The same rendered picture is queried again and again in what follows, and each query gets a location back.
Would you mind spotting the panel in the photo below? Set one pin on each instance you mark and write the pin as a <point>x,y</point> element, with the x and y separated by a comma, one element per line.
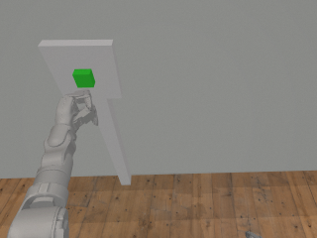
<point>63,57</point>

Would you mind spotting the button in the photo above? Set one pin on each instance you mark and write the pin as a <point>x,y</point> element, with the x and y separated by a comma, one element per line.
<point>84,77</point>

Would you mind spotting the robot left forearm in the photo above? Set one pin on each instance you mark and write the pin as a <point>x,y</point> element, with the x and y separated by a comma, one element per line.
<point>50,187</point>

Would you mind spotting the left robot hand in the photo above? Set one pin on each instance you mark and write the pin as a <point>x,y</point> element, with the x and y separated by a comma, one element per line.
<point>67,112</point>

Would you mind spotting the left robot upper arm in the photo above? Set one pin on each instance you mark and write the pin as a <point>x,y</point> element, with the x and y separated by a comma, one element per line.
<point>41,222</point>

